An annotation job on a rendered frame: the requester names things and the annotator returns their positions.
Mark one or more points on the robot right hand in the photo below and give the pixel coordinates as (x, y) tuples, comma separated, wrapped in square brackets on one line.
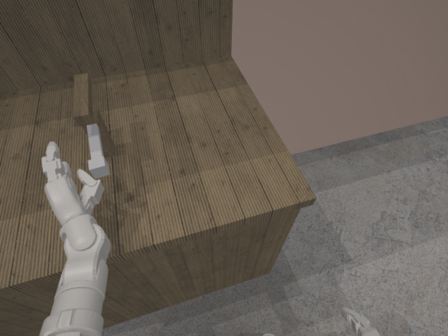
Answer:
[(359, 323)]

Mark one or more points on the counter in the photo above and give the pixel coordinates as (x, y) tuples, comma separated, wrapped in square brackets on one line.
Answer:
[(202, 191)]

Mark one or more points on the tap lever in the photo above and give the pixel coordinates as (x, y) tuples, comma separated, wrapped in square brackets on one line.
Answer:
[(98, 166)]

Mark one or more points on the robot left forearm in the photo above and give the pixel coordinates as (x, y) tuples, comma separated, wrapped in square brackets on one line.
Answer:
[(77, 307)]

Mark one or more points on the robot left hand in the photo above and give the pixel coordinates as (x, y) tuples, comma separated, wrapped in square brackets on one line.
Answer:
[(61, 190)]

